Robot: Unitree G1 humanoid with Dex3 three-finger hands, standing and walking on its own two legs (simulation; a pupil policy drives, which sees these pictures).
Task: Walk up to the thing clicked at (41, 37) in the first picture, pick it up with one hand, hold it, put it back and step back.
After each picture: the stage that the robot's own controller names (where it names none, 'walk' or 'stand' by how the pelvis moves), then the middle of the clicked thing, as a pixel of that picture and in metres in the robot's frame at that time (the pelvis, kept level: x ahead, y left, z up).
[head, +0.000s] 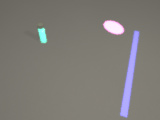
stand; (42, 33) +1.49 +0.46 -0.66
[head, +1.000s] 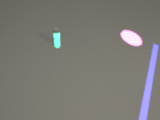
walk; (56, 37) +1.39 +0.23 -0.64
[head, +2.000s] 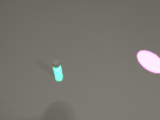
walk; (57, 70) +0.89 +0.19 -0.63
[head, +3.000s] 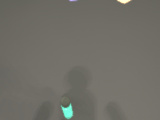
walk; (67, 108) +0.53 +0.17 -0.64
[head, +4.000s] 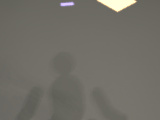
stand; out of the picture +0.35 +0.16 -0.64
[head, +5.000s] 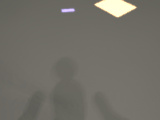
stand; out of the picture +0.34 +0.16 -0.64
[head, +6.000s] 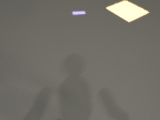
stand; out of the picture +0.31 +0.14 -0.66
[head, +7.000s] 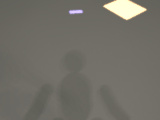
stand; out of the picture +0.29 +0.15 -0.66
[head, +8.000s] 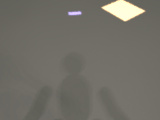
stand; out of the picture +0.29 +0.16 -0.66
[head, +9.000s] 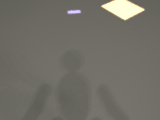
stand; out of the picture +0.28 +0.15 -0.66
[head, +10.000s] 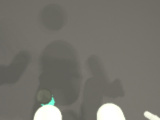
go down; (46, 99) +0.33 +0.15 -0.41
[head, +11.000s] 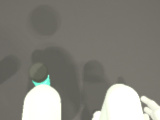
go down; (41, 78) +0.38 +0.16 -0.26
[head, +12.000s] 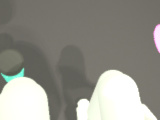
close in; (12, 70) +0.37 +0.18 -0.18
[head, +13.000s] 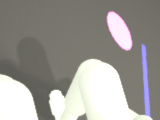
close; out of the picture +0.38 +0.20 -0.16
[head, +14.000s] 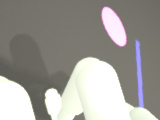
close; out of the picture +0.43 +0.20 -0.15
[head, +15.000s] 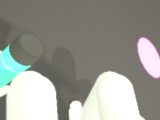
lift; (5, 68) +0.33 +0.22 -0.09
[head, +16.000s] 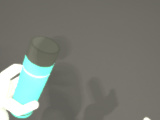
lift; (32, 81) +0.32 +0.15 +0.08
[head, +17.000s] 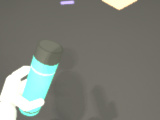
hold; (39, 80) +0.33 +0.14 +0.08
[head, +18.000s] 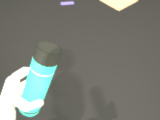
hold; (38, 81) +0.32 +0.15 +0.08
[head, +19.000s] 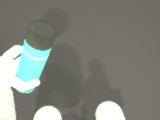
crouch; (32, 61) +0.40 +0.14 +0.01
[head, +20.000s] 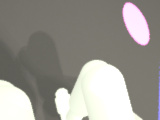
lower; out of the picture +0.43 +0.21 -0.15
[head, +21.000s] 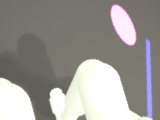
lower; out of the picture +0.43 +0.23 -0.14
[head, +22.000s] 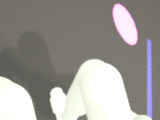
lower; out of the picture +0.42 +0.23 -0.16
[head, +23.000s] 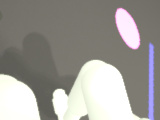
lower; out of the picture +0.42 +0.22 -0.15
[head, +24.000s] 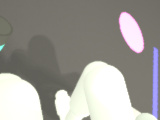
loosen; out of the picture +0.39 +0.21 -0.15
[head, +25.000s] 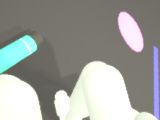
withdraw; (12, 54) +0.44 +0.10 -0.25
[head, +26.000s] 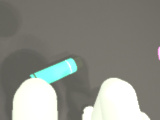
walk; (57, 71) +0.43 +0.05 -0.30
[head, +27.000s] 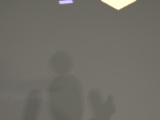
stand; out of the picture +0.31 +0.00 -0.67
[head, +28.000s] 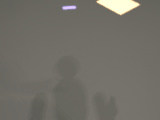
stand; out of the picture +0.29 +0.00 -0.69
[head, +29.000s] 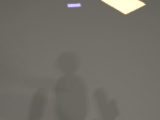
stand; out of the picture +0.25 -0.02 -0.70
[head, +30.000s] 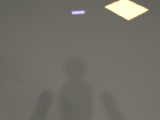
walk; out of the picture +0.24 -0.03 -0.74
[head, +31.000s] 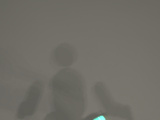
walk; out of the picture +0.36 -0.09 -0.72
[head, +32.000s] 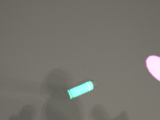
walk; (82, 88) +0.64 -0.03 -0.72
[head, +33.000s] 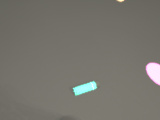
stand; (86, 87) +0.82 -0.05 -0.73
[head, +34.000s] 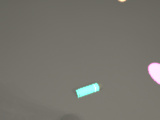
stand; (89, 89) +0.80 -0.08 -0.75
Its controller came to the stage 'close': yes
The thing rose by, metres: 0.73
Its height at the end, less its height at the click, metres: -0.09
